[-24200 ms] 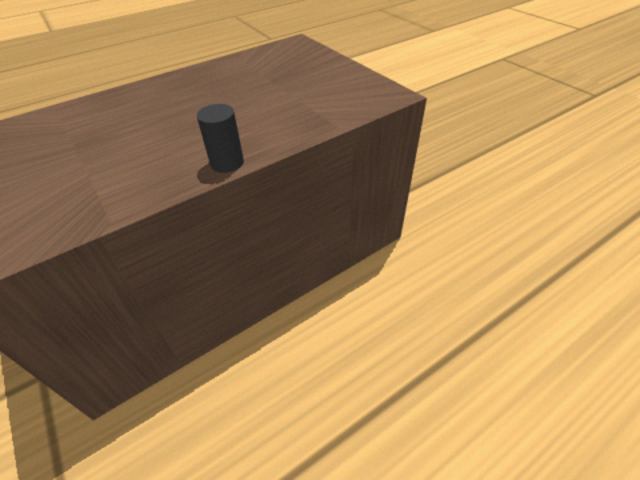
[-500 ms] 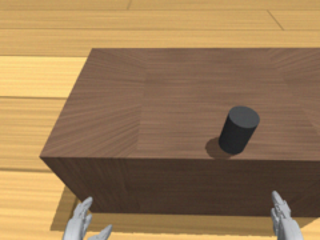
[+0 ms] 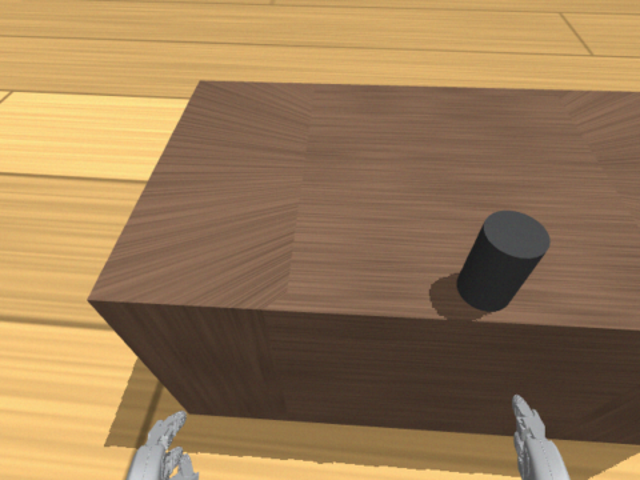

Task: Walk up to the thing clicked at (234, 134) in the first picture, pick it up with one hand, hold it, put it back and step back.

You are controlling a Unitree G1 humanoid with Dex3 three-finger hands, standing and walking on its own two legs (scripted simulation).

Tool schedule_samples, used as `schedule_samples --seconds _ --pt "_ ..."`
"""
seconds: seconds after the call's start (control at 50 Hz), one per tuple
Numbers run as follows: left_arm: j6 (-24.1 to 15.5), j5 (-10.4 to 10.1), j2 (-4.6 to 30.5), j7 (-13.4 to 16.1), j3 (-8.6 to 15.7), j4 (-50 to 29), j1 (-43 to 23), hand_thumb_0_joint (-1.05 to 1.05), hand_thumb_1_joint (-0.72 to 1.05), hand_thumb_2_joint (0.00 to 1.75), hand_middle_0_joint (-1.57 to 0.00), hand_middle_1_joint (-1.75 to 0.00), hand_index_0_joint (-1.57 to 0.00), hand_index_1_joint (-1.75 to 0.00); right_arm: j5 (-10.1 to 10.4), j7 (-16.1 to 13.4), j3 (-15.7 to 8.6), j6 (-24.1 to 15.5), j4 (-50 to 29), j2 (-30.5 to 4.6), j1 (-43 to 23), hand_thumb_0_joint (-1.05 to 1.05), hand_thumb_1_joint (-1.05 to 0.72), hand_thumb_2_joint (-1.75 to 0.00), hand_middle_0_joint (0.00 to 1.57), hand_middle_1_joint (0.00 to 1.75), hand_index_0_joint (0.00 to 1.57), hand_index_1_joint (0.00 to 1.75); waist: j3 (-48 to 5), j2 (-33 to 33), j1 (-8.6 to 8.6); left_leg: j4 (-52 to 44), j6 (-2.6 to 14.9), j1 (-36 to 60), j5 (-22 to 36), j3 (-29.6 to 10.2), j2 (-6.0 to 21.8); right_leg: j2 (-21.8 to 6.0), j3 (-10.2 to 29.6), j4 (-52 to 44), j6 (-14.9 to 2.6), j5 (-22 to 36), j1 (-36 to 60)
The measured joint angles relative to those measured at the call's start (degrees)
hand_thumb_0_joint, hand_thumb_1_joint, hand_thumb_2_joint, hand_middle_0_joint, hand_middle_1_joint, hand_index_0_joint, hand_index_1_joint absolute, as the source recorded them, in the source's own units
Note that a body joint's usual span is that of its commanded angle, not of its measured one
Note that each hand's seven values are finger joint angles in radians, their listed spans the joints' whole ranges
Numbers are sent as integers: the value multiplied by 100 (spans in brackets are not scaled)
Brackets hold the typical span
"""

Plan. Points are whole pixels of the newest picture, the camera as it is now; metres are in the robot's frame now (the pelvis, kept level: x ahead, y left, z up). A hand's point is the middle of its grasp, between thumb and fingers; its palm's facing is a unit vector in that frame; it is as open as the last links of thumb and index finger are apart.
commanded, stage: home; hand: right
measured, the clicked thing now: (498, 263) +0.44 -0.25 -0.01
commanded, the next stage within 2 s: stand in 1.96 s
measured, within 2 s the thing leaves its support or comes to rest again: neither
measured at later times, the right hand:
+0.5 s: hand out of the picture +0.06 -0.27 -0.12, palm faces -0.04 +0.92 -0.38, open 17.6 cm
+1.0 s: hand out of the picture +0.02 -0.27 -0.12, palm faces -0.06 +0.93 -0.36, open 17.6 cm
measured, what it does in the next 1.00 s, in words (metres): stands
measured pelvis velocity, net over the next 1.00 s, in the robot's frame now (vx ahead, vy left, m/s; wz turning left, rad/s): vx -0.02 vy -0.02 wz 0.01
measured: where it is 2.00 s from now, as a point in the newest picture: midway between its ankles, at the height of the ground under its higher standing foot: outside the picture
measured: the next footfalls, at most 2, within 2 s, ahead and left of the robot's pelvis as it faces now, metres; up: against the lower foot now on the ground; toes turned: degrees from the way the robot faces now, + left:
none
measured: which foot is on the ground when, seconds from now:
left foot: down 0.00-1.00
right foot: down 0.00-1.00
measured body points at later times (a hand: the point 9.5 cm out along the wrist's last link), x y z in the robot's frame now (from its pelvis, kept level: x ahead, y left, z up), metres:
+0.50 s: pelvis -0.02 -0.02 +0.03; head -0.03 -0.02 +0.48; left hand +0.05 +0.29 -0.10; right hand +0.06 -0.32 -0.09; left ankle -0.02 +0.13 -0.70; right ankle +0.02 -0.14 -0.70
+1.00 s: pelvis -0.02 -0.02 +0.04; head -0.02 -0.02 +0.49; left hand +0.02 +0.29 -0.09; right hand +0.03 -0.32 -0.09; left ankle -0.02 +0.13 -0.70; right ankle +0.02 -0.14 -0.70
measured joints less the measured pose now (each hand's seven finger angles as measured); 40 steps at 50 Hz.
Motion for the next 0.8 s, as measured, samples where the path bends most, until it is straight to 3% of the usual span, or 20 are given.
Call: schedule_samples --seconds 0.04,0.1,0.14,0.24,0.36,0.6,0.8 --pt "7 -8 -1 22 11 35 1 2 89 90 -20 -30 -20 -30 -8 -20 6 62 -91 21 -17 -1 56 -5 5 5 6 5 0 34 -6 26 10 -22 -11 6 -7 -7 7 19 11 -6 -20" --pt "103 360 170 -169 -34 524 -222 2 89 90 -21 -30 -20 -30 -352 163 152 -147 702 -280 -396 -1 56 -5 6 5 6 5 115 76 -12 35 48 180 -34 5 13 16 1 -6 -23 -3 194" --pt "235 433 322 -305 -40 844 -358 2 89 90 -21 -30 -20 -30 -424 279 160 -160 1272 -502 -561 -1 55 -5 6 5 6 5 113 81 27 45 54 305 -58 -5 31 32 -12 -20 -23 -15 331" --pt "337 345 609 -461 90 1323 -379 1 90 90 -21 -30 -20 -30 -375 390 -2 -206 2297 -882 -655 -1 56 -5 6 5 6 5 86 94 86 -123 29 646 -1 -36 59 56 -51 -202 -32 39 689" --pt "382 321 816 -516 145 1850 -302 1 90 90 -20 -30 -20 -30 -347 432 -77 -209 3148 -1102 -781 -1 57 -4 6 5 6 5 180 130 57 -610 -35 1028 290 -74 97 93 -103 -660 -90 301 1073" --pt "391 243 786 -580 -33 2756 -363 1 90 90 -21 -30 -20 -30 -283 540 92 -148 4355 -1051 -917 0 57 -4 5 4 6 5 402 69 -28 -1813 -98 1661 1052 -121 148 144 -180 -1853 -154 1030 1728" --pt "377 209 803 -616 -10 3171 -457 1 90 90 -21 -30 -20 -30 -254 545 130 -121 4872 -1030 -928 0 58 -3 5 4 6 4 415 28 -22 -2256 -101 1832 1301 -100 153 151 -168 -2286 -155 1290 1890"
